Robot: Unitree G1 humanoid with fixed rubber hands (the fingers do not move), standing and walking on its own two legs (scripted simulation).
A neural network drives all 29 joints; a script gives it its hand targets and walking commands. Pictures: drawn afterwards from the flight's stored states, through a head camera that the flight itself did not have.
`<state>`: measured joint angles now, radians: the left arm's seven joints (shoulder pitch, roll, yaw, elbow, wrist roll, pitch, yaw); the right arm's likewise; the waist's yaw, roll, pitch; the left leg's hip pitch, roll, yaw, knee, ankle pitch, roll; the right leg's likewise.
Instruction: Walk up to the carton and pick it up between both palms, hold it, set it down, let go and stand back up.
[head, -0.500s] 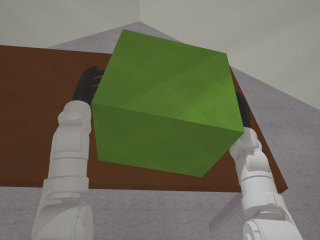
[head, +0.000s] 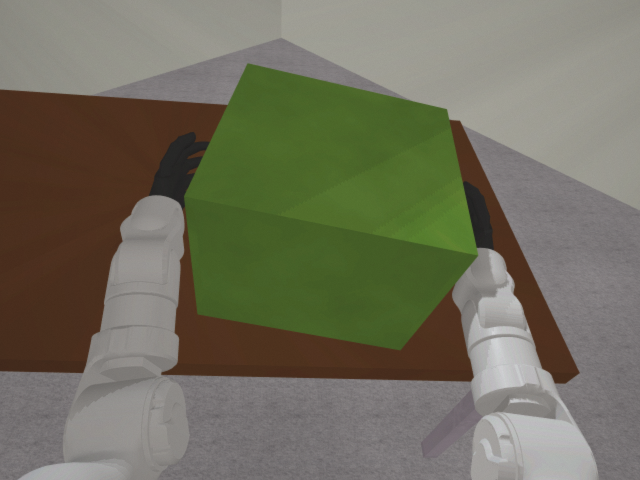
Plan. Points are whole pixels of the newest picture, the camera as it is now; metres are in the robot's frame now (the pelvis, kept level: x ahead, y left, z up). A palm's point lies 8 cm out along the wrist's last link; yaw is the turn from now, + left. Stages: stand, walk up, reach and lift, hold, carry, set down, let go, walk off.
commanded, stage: set down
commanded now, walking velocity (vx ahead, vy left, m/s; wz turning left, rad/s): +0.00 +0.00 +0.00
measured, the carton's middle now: (325, 209) +0.45 -0.02 +0.10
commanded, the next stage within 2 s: none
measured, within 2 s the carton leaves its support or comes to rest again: neither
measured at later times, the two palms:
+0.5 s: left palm (190, 198) +0.43 +0.16 +0.12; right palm (476, 243) +0.38 -0.22 +0.10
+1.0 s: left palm (206, 189) +0.47 +0.14 +0.11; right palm (474, 245) +0.39 -0.23 +0.08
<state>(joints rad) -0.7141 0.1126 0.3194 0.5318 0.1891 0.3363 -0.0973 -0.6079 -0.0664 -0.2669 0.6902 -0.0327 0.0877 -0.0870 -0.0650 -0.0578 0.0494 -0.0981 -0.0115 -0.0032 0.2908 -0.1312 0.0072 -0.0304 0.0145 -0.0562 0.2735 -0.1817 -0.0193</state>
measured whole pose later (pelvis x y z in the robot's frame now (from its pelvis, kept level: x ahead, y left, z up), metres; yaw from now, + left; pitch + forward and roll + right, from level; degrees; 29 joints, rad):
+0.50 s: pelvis +0.01 +0.00 +0.00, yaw -1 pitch +2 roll +0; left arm -0.82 0.12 0.33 0.84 0.18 0.15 -0.06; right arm -0.67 -0.07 -0.41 0.83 -0.15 0.00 -0.04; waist -0.05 -0.05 -0.02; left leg -0.19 0.00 0.02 0.28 -0.12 0.01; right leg -0.13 0.02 -0.03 0.27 -0.17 -0.02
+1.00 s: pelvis +0.02 +0.00 +0.00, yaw -2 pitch +6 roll +0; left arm -0.93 0.16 0.34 1.07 0.15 0.00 -0.07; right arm -0.69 -0.04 -0.46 0.85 -0.19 -0.05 -0.06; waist -0.07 -0.03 -0.04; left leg -0.26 0.00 0.03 0.29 -0.14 0.01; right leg -0.21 0.02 -0.02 0.28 -0.18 -0.01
